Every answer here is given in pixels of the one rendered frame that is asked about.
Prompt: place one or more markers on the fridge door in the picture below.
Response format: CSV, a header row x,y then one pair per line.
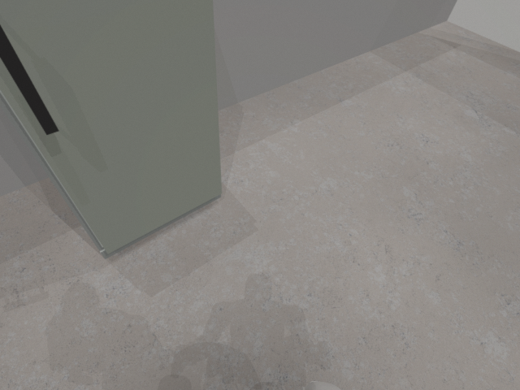
x,y
131,86

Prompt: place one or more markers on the handle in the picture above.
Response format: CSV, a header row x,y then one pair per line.
x,y
25,85

